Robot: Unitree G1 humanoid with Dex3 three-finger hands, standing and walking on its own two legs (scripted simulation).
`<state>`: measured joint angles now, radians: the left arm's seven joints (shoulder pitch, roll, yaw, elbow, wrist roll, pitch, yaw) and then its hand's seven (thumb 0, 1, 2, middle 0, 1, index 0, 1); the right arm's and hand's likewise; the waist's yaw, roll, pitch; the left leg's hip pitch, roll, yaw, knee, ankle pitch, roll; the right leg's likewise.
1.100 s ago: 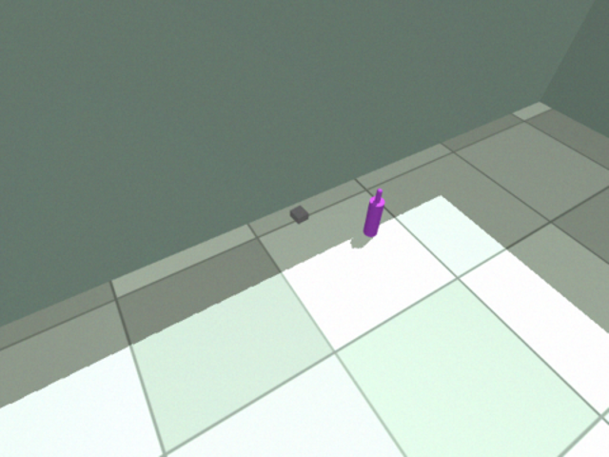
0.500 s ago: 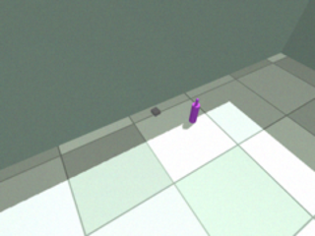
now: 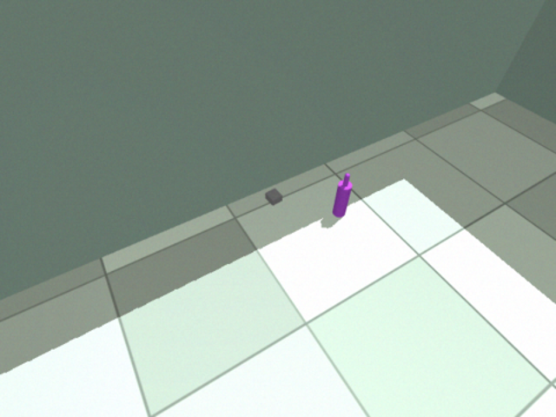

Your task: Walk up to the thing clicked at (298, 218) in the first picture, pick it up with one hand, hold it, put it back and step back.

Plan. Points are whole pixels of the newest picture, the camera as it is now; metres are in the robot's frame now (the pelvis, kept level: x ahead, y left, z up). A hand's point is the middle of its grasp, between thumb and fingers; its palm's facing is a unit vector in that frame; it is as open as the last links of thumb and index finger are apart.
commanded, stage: stand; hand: left
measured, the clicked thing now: (273, 196) +1.21 +0.03 -0.76
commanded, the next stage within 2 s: walk up in 0.02 s
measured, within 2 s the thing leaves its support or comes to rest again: neither
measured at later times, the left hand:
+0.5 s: hand (170, 400) +0.18 +0.18 -0.14, palm faces -0.11 -0.92 -0.39, open 7.4 cm
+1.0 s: hand (210, 259) +0.45 +0.16 -0.15, palm faces -0.25 -0.90 -0.36, open 7.4 cm
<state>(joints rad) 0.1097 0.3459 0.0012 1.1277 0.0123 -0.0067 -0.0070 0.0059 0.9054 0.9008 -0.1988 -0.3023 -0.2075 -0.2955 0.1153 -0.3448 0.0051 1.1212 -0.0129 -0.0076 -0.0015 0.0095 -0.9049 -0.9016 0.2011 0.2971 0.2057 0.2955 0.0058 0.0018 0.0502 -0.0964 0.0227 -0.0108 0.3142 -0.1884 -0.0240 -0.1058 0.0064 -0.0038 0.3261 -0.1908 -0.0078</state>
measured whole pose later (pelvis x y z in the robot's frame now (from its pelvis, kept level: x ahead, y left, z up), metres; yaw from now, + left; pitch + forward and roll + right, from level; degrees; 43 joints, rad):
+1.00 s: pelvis +0.32 -0.10 -0.01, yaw -12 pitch -3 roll +1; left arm 0.28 0.44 0.06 0.86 0.01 -0.05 -0.07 0.01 0.91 0.90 -0.20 -0.30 -0.21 -0.30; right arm 0.31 -0.39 -0.05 0.81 -0.02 -0.08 0.05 0.01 -0.90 -0.90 0.20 0.30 0.21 0.30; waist -0.02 -0.04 0.08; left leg -0.16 0.05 0.12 0.49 -0.28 0.01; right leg -0.48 -0.06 0.00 0.85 -0.34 -0.01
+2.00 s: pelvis +0.65 -0.16 -0.03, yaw -12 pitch -3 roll +0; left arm 0.26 0.39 0.03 0.85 0.01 -0.09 -0.02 0.01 0.90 0.90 -0.20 -0.30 -0.21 -0.30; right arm 0.30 -0.43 -0.04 0.86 -0.01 0.00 0.02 0.01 -0.91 -0.90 0.20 0.30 0.20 0.30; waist 0.00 0.07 0.10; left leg -0.40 0.02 0.00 1.05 -0.51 0.03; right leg -0.36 -0.04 -0.06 0.65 -0.24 -0.02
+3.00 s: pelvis +0.71 -0.14 +0.00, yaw -12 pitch -2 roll +0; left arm 0.06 0.35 0.01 1.17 0.01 -0.01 -0.01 0.01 0.91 0.90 -0.20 -0.30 -0.21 -0.30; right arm 0.05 -0.35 -0.01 1.17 0.00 0.01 0.02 0.01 -0.91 -0.90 0.20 0.30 0.21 0.30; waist 0.00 0.01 0.05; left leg -0.17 0.04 0.03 0.36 -0.15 -0.02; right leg -0.15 -0.04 -0.01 0.35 -0.16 0.04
